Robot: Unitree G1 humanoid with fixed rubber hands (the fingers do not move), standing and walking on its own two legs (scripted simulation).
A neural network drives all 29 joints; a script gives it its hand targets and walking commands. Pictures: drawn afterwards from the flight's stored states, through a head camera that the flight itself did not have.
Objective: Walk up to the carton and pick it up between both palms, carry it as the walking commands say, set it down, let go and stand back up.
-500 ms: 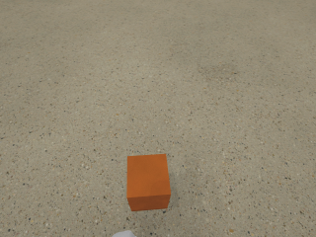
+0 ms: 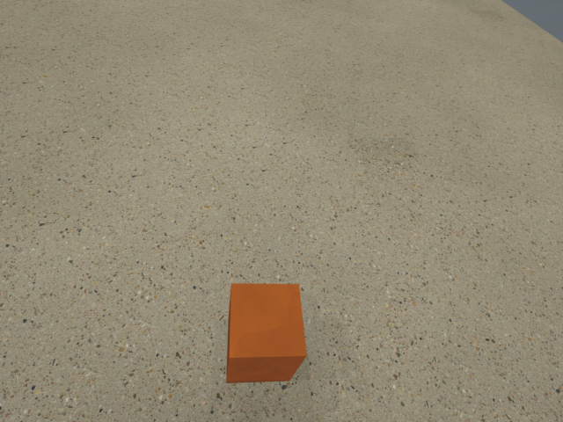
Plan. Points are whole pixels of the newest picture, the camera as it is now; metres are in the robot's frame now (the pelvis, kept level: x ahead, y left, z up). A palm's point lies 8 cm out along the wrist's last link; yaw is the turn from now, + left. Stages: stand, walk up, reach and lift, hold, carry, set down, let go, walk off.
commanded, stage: walk up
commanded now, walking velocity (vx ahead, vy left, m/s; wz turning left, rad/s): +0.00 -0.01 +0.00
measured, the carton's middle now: (261, 334) +0.46 -0.04 -0.64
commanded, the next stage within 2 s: none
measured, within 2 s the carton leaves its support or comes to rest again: neither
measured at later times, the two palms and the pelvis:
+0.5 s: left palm out of the picture -0.03 +0.21 -0.17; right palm out of the picture -0.05 -0.26 -0.13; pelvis -0.01 -0.01 -0.01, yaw +1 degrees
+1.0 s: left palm out of the picture +0.05 +0.13 -0.16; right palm out of the picture +0.03 -0.32 -0.16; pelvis +0.04 -0.08 -0.02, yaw +0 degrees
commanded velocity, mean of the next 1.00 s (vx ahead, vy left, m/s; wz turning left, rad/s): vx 0.08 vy -0.04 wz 0.00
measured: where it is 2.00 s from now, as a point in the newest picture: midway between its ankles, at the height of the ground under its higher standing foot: outside the picture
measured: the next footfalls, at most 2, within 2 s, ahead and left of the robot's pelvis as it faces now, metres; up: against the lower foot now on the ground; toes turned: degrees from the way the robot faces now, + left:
right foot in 0.14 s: -0.06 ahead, -0.12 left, +0.00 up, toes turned -7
left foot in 0.38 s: +0.02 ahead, +0.07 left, +0.00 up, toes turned -2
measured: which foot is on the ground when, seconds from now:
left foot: down 0.00-0.16, up 0.18-0.36, down 0.38-0.78, up 0.80-1.00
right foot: up 0.00-0.12, down 0.14-0.38, up 0.40-0.76, down 0.78-1.00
